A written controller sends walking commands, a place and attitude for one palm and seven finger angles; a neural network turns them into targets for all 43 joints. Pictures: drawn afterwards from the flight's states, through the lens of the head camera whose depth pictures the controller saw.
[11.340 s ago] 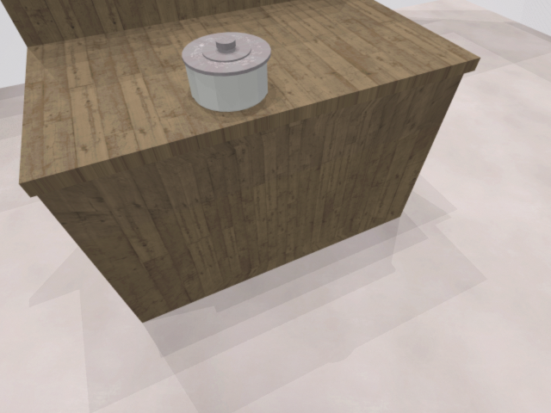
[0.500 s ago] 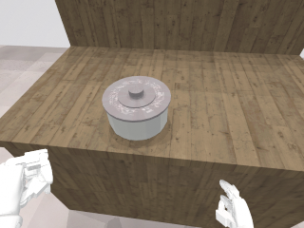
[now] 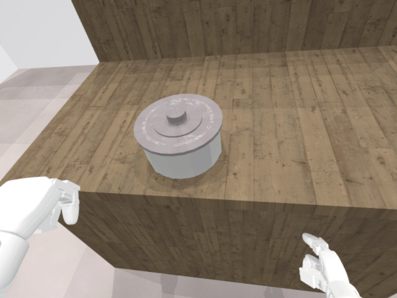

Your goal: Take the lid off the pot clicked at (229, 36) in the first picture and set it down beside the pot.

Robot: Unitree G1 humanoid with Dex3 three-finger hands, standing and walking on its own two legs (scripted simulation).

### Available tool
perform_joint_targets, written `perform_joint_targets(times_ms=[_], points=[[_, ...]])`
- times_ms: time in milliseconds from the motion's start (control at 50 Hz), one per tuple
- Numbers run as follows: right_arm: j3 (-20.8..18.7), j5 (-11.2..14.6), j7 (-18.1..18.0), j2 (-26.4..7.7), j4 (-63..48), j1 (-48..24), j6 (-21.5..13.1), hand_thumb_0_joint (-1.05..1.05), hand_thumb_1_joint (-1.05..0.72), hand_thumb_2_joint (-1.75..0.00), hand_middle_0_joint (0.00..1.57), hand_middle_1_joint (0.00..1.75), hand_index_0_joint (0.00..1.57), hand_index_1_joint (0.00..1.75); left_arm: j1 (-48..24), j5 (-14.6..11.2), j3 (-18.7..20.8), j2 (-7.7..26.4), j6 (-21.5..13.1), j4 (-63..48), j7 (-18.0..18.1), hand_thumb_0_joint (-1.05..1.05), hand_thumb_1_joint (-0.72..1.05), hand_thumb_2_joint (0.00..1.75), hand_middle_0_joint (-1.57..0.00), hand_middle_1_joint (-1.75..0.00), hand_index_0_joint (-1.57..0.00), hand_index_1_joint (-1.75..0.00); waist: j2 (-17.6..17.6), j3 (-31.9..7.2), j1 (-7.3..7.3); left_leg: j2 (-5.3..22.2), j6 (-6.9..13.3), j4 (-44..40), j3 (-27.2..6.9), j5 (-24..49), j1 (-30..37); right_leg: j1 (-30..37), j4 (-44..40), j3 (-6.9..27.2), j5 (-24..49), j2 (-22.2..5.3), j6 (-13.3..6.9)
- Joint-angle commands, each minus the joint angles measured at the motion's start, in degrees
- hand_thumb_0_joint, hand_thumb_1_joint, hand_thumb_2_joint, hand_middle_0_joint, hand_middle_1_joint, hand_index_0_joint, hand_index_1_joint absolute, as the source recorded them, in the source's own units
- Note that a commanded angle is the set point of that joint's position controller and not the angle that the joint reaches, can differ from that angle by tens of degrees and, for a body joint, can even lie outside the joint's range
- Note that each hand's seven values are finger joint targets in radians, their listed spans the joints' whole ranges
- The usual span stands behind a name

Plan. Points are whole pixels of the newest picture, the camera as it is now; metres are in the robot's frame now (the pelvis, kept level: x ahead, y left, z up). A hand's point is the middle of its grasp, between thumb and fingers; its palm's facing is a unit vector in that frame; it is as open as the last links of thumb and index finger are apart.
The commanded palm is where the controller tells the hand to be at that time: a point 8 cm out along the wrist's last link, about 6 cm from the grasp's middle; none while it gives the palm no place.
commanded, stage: reach forward and open the fingers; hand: left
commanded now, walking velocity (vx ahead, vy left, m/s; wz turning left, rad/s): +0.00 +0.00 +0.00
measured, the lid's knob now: (176, 113) +0.46 +0.12 +0.14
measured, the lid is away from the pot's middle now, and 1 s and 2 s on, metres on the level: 0.00 0.00 0.00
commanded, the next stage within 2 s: move the open hand above the knob in 0.78 s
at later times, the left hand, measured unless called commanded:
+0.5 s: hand (58, 185) +0.23 +0.26 +0.18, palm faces -0.10 +0.00 -1.00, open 8.0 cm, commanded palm +0.21 +0.25 +0.24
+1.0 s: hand (71, 152) +0.28 +0.25 +0.21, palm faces -0.06 +0.01 -1.00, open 9.9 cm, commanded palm +0.26 +0.23 +0.27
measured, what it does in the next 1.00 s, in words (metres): stands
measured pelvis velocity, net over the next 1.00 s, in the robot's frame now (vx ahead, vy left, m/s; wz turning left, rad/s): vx -0.04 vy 0.00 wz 0.01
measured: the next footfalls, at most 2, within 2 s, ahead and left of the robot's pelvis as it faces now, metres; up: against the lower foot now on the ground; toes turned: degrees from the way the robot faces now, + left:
none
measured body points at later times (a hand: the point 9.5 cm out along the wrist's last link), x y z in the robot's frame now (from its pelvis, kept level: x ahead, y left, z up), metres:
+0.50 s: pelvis -0.03 +0.00 +0.00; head -0.02 -0.05 +0.45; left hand +0.23 +0.26 +0.23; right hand +0.19 -0.22 -0.09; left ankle +0.01 +0.11 -0.74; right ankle -0.01 -0.14 -0.74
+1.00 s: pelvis -0.04 +0.00 +0.00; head -0.03 -0.06 +0.45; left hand +0.28 +0.24 +0.26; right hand +0.18 -0.21 -0.09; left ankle +0.01 +0.11 -0.74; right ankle -0.01 -0.14 -0.74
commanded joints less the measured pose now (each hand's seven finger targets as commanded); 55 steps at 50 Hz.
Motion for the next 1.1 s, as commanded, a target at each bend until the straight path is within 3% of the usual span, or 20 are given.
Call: perform_joint_targets(times_ms=[0,40,160,240,280,340,400,440,460,540,580,640,660,720,760,840,900,940,960,1080], points=[[-1.87,0.59,-1.47,-4.87,-8.85,-7.59,-4.5,0.0,-0.9,-0.9,0.2,0.3,0.2,0.3,-14.89,0.31,8.96,16.28,-2.6,-4.93,-4.9,0.0,0.36,1.26,-1.14,-0.9,-1.14,-0.9,-8.34,-8.94,-1.45,-1.56,1.83,-4.27,-2.87,14.93,4.48,2.45,-5.13,0.51,13.04,2.27,-0.59],[-1.69,0.75,-1.37,-4.49,-9.55,-9.06,-5.37,0.0,-0.9,-0.9,0.2,0.3,0.2,0.3,-16.97,0.3,11.53,19.52,-3.1,-5.21,-7.27,0.0,0.29,1.3,-1.12,-0.83,-1.12,-0.83,-6.59,-10.52,-0.89,-1.99,2.08,-3.43,-2.91,17.98,6.53,3.79,-4.81,1.14,16.76,2.69,-0.98],[-1.43,0.56,-0.98,-4.64,-9.22,-7.74,-5.03,0.0,-0.9,-0.9,0.2,0.3,0.2,0.3,-24.82,-1.23,9.08,18.16,-5.49,-0.16,-12.57,0.0,0.11,1.4,-1.04,-0.61,-1.04,-0.61,-6.47,-10.48,-1.39,-2.95,2.02,-4.94,-2.01,16.58,6.96,3.44,-6.38,-0.25,14.64,2.63,-0.46],[-1.52,1.05,-0.86,-4.87,-10.4,-8.59,-5.74,0.0,-0.9,-0.9,0.2,0.3,0.2,0.3,-25.98,-1.26,11.45,20.13,-5.75,2.59,-12.47,0.0,-0.01,1.44,-0.99,-0.47,-0.99,-0.47,-7.1,-10.13,-0.58,-2.7,2.0,-4.8,-2.22,14.08,7.52,3.11,-6.57,0.53,12.01,3.35,-0.97],[-1.49,1.0,-1.2,-4.57,-9.96,-8.31,-5.55,0.0,-0.9,-0.9,0.2,0.3,0.2,0.3,-33.67,-1.42,8.38,18.87,-6.55,1.82,-12.74,0.0,-0.06,1.45,-0.97,-0.4,-0.97,-0.4,-5.43,-9.72,-1.05,-2.72,1.82,-6.2,-1.91,11.11,6.89,2.43,-7.19,0.09,7.95,2.59,-0.52],[-1.47,1.2,-0.81,-4.92,-10.64,-9.15,-6.16,0.0,-0.9,-0.9,0.2,0.3,0.2,0.3,-33.22,-0.69,10.22,20.67,-5.66,2.82,-12.15,0.0,-0.15,1.48,-0.93,-0.29,-0.93,-0.29,-5.1,-11.13,-0.47,-2.82,1.83,-5.6,-2.48,12.27,7.88,3.18,-6.31,0.73,8.86,3.48,-1.42],[-1.37,1.2,-1.04,-5.0,-9.83,-8.74,-5.69,0.0,-0.9,-0.9,0.2,0.3,0.2,0.3,-39.46,-0.31,6.84,19.31,-5.08,5.98,-12.7,0.0,-0.24,1.52,-0.9,-0.19,-0.9,-0.19,-5.04,-8.38,-0.92,-2.69,1.55,-7.71,-2.37,7.41,5.3,1.59,-7.12,0.17,3.21,2.85,-0.98],[-1.41,1.58,-0.64,-5.2,-10.69,-9.43,-6.06,0.0,-0.9,-0.9,0.2,0.3,0.2,0.3,-38.59,0.11,7.99,19.93,-3.98,6.44,-12.45,0.0,-0.3,1.54,-0.87,-0.12,-0.87,-0.12,-4.2,-9.7,-0.72,-2.84,1.67,-6.44,-2.7,8.88,6.51,1.98,-6.06,0.91,4.92,3.58,-1.84],[-1.02,1.31,-0.72,-4.98,-10.03,-9.1,-5.44,0.0,-0.9,-0.9,0.2,0.3,0.2,0.3,-42.21,0.43,5.54,19.14,-3.85,6.94,-13.18,0.0,-0.33,1.56,-0.86,-0.08,-0.86,-0.08,-3.63,-10.79,-1.05,-2.94,1.53,-7.8,-2.15,7.38,5.53,2.41,-6.37,0.42,2.83,2.89,-1.43],[-1.22,1.84,-0.61,-5.15,-10.94,-9.72,-6.12,0.0,-0.9,-0.9,0.2,0.3,0.2,0.3,-45.5,0.71,6.11,20.01,-3.13,6.37,-13.16,0.0,-0.33,1.55,-0.86,-0.08,-0.86,-0.08,-4.27,-10.89,-1.06,-2.69,1.65,-7.11,-3.23,6.78,6.64,1.67,-5.45,0.8,2.38,3.78,-1.96],[-1.0,1.72,-0.87,-4.74,-10.17,-9.42,-5.67,0.0,-0.9,-0.9,0.2,0.3,0.2,0.3,-50.7,1.17,3.36,18.9,-3.15,7.9,-13.75,0.0,-0.33,1.56,-0.86,-0.08,-0.86,-0.08,-3.61,-9.59,-1.32,-2.47,1.32,-8.79,-3.11,3.6,5.15,0.88,-5.84,0.23,-0.96,3.11,-1.54],[-1.14,1.95,-0.73,-5.23,-10.46,-8.94,-5.91,0.0,-0.9,-0.9,0.2,0.3,0.2,0.3,-49.03,1.69,5.86,20.61,-2.39,11.71,-13.67,0.0,-0.33,1.56,-0.86,-0.08,-0.86,-0.08,-5.66,-9.92,-1.12,-2.52,1.57,-7.66,-3.38,3.7,5.43,0.37,-5.24,0.73,-0.37,3.9,-2.16],[-0.69,1.67,-0.67,-4.95,-10.33,-9.62,-5.41,0.0,-0.9,-0.9,0.2,0.3,0.2,0.3,-53.35,1.92,3.29,19.54,-2.73,10.09,-14.39,0.0,-0.33,1.56,-0.86,-0.08,-0.86,-0.08,-3.62,-11.75,-1.23,-2.62,1.43,-8.97,-3.14,3.57,5.02,1.48,-5.21,0.41,-0.84,3.28,-2.0],[-0.83,1.8,-0.83,-4.77,-10.21,-9.4,-5.55,0.0,-0.9,-0.9,0.2,0.3,0.2,0.3,-55.91,2.16,1.48,18.04,-2.34,11.09,-14.4,0.0,-0.33,1.57,-0.86,-0.08,-0.86,-0.08,-4.2,-10.13,-1.39,-2.53,1.45,-8.89,-3.4,2.77,4.89,0.1,-5.12,0.25,-1.15,3.24,-1.91],[-0.52,1.65,-0.51,-4.85,-10.1,-9.32,-5.33,0.0,-0.9,-0.9,0.2,0.3,0.2,0.3,-57.33,2.75,1.8,18.91,-2.06,11.76,-14.85,0.0,-0.33,1.57,-0.87,-0.08,-0.87,-0.08,-3.8,-12.79,-1.52,-2.68,1.5,-8.64,-3.17,4.13,5.64,1.07,-4.8,0.35,-0.08,3.4,-2.15],[-0.73,2.01,-0.42,-5.29,-10.24,-8.87,-5.52,0.0,-0.9,-0.9,0.2,0.3,0.2,0.3,-58.83,2.86,4.06,20.82,-1.27,13.95,-14.69,0.0,-0.33,1.58,-0.87,-0.08,-0.87,-0.08,-5.17,-12.31,-1.7,-2.87,1.75,-6.48,-3.02,6.28,6.27,0.4,-4.4,0.84,2.33,3.77,-2.51],[-0.52,2.15,-0.55,-5.12,-9.8,-8.83,-4.69,0.0,-0.9,-0.9,0.2,0.3,0.2,0.3,-61.95,3.17,-1.01,16.67,-0.79,17.15,-16.0,0.0,-0.34,1.58,-0.87,-0.08,-0.87,-0.08,-6.96,-10.03,-2.24,-2.83,1.59,-7.82,-2.48,3.35,4.21,-0.66,-5.34,0.19,-0.28,3.07,-1.87],[-0.71,2.56,-0.15,-5.14,-10.8,-9.08,-5.27,0.0,-0.9,-0.9,0.2,0.3,0.2,0.3,-59.91,2.87,-0.01,16.79,-0.73,15.39,-16.08,0.0,-0.34,1.58,-0.87,-0.08,-0.87,-0.08,-6.58,-13.2,-2.14,-3.13,1.96,-5.7,-2.44,6.87,6.59,0.36,-4.14,0.92,3.73,3.6,-2.38],[-0.27,2.18,-0.12,-4.7,-10.54,-9.48,-4.69,0.0,-0.9,-0.9,0.2,0.3,0.2,0.3,-63.56,3.07,-3.08,15.2,-0.77,14.06,-16.8,0.0,-0.34,1.58,-0.87,-0.08,-0.87,-0.08,-5.12,-14.68,-2.47,-3.33,1.84,-7.04,-2.19,6.33,6.4,1.12,-4.45,0.36,2.82,3.16,-2.11],[-0.53,1.95,-0.21,-5.11,-9.68,-8.61,-4.09,0.0,-0.9,-0.9,0.2,0.3,0.2,0.3,-68.76,4.67,0.61,20.02,0.65,16.59,-16.53,0.0,-0.34,1.58,-0.87,-0.08,-0.87,-0.08,-7.11,-15.0,-2.09,-3.32,1.87,-6.23,-2.21,10.09,5.93,2.75,-3.65,0.66,7.0,2.81,-2.28]])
